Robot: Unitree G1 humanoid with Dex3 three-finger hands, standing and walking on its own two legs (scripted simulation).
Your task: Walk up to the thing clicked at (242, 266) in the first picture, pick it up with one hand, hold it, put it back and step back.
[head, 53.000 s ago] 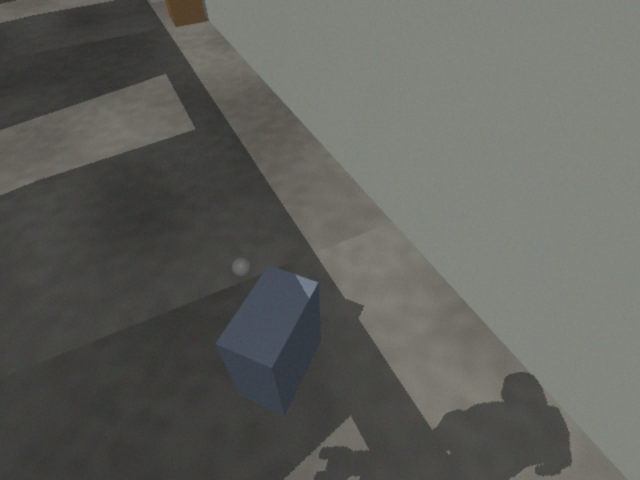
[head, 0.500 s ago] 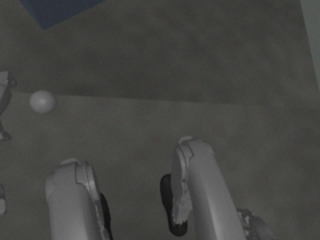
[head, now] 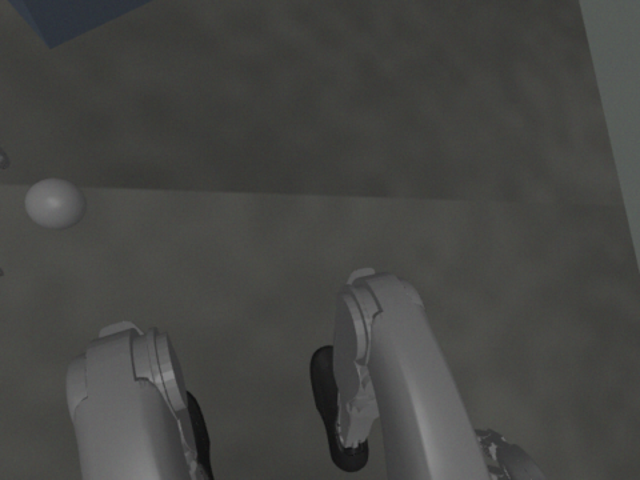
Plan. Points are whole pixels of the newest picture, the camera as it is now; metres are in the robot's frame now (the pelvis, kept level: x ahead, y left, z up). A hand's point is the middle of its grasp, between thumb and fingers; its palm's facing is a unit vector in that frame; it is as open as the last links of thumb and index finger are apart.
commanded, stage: rise first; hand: left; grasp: from above
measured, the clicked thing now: (57, 204) +0.51 +0.29 -0.30
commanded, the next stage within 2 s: approach in 1.62 s
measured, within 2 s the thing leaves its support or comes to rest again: neither
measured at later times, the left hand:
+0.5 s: hand out of the picture +0.46 +0.33 -0.18, palm faces -0.45 -0.07 -0.89, open 14.1 cm
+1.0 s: hand out of the picture +0.47 +0.33 -0.19, palm faces -0.45 -0.08 -0.89, open 14.1 cm
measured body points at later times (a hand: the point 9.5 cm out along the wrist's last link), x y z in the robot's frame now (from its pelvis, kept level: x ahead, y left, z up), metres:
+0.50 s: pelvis +0.00 +0.00 -0.01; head +0.26 +0.08 +0.35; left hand +0.48 +0.33 -0.13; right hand +0.05 -0.28 -0.11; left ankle +0.07 +0.12 -0.30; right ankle +0.10 -0.12 -0.30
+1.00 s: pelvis +0.00 +0.00 -0.01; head +0.26 +0.09 +0.35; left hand +0.49 +0.33 -0.14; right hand +0.04 -0.27 -0.10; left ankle +0.07 +0.12 -0.30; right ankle +0.10 -0.12 -0.30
